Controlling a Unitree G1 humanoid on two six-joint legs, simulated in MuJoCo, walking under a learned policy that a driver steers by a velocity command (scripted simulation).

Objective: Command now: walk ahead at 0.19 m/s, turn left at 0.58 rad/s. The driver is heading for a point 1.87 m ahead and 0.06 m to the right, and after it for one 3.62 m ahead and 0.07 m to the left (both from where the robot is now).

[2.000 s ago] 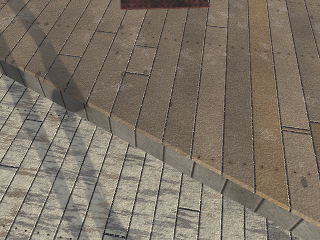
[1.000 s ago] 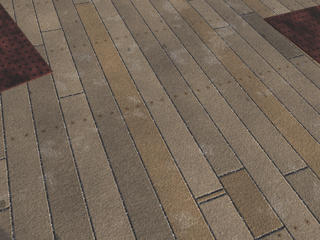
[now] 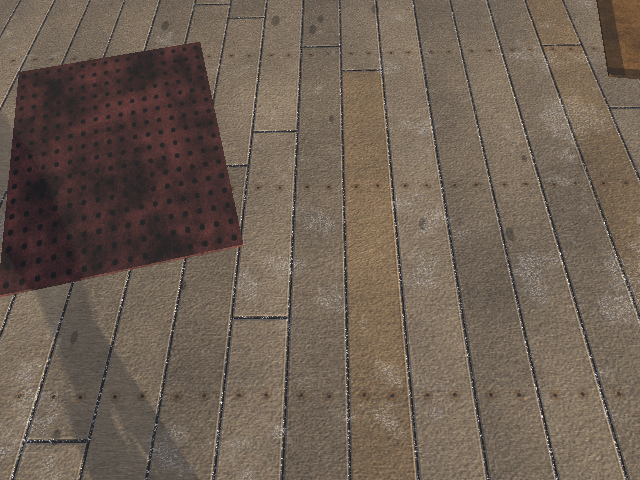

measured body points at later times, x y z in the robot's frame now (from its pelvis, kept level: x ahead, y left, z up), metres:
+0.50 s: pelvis +0.10 -0.05 +0.02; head +0.12 -0.05 +0.47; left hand +0.19 +0.23 -0.08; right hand +0.25 -0.29 -0.10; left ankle +0.08 +0.02 -0.72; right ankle +0.15 -0.16 -0.71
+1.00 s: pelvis +0.09 -0.05 +0.02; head +0.11 -0.03 +0.47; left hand +0.21 +0.23 -0.10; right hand +0.20 -0.32 -0.07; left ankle +0.08 +0.04 -0.72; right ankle +0.13 -0.16 -0.69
